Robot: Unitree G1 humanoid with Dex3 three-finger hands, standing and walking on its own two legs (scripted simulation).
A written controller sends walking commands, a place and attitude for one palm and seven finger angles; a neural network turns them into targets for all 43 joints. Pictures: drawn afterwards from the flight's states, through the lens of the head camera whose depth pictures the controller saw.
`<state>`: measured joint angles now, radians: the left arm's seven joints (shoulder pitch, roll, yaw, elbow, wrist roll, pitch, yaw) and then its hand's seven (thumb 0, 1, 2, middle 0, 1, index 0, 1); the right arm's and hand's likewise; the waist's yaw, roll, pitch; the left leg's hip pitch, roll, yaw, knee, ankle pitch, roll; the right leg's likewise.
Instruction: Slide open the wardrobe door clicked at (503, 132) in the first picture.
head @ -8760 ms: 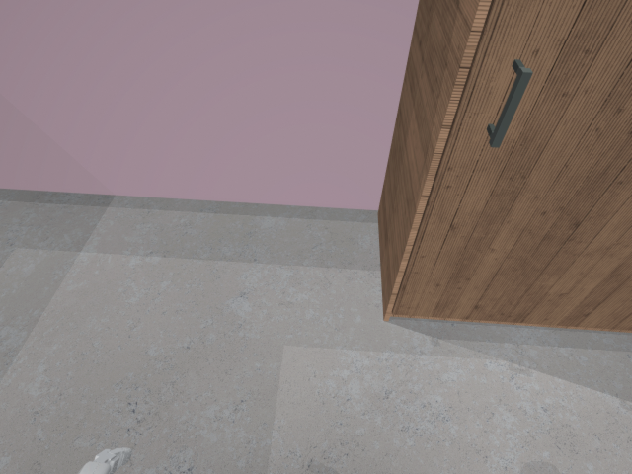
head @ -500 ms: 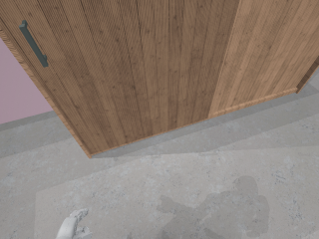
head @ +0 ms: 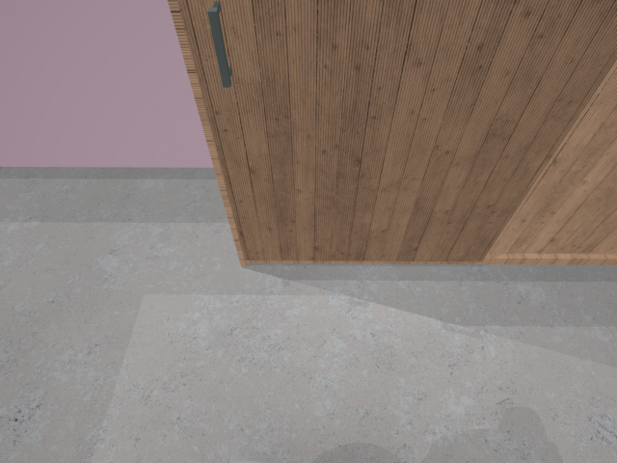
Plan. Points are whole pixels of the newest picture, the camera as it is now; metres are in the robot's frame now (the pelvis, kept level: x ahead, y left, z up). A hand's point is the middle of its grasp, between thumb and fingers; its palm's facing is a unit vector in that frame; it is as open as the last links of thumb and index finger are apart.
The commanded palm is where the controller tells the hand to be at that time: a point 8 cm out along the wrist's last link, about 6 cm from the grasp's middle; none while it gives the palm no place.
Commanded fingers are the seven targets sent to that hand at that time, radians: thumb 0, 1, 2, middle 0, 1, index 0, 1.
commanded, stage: take the last steps up to it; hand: left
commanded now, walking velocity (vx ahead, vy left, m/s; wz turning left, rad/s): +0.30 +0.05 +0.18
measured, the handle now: (221, 46) +0.81 +0.26 +0.11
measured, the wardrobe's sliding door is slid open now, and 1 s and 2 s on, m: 0.00 0.00 0.00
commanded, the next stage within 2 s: come to a stop and stand still in 1.06 s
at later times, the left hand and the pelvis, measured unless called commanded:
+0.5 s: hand (190, 453) +0.14 +0.19 -0.16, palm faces +0.03 -0.98 -0.20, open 7.4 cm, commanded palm none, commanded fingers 0.00 0.90 0.90 -0.20 -0.30 -0.20 -0.30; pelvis +0.08 +0.01 +0.00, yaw +2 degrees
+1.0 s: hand (212, 451) +0.15 +0.17 -0.17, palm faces +0.21 -0.97 -0.14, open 7.3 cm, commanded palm none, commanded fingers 0.00 0.90 0.90 -0.20 -0.30 -0.20 -0.30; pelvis +0.24 +0.03 +0.00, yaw +5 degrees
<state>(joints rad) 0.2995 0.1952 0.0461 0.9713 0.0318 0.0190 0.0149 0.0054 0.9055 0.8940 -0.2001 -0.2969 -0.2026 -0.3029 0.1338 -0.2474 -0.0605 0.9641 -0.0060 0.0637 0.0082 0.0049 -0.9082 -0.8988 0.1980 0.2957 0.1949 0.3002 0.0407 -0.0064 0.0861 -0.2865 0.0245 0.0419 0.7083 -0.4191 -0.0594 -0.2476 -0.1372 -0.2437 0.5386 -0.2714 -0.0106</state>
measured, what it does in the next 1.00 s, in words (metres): walks ahead: left foot, then right foot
